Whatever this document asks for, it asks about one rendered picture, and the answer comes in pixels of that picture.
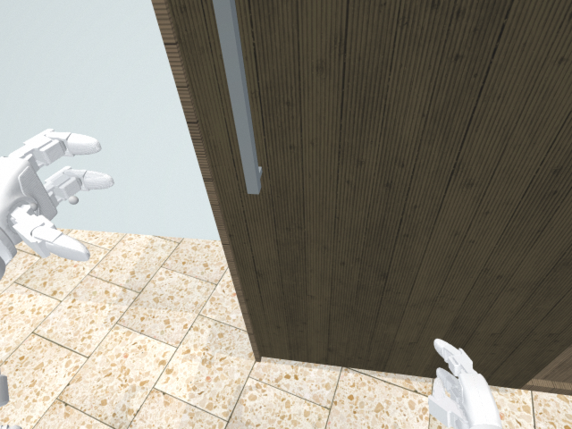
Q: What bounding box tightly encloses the robot left hand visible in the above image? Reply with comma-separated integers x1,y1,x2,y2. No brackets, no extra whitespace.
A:
0,129,114,262

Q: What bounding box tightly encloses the robot right hand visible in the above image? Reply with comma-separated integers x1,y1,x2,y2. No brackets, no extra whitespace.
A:
428,339,502,429

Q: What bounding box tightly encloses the handle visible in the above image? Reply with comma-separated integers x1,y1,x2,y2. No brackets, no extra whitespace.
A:
213,0,262,195

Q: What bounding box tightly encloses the wardrobe door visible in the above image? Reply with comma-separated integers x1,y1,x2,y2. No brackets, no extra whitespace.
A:
534,344,572,383
167,0,572,389

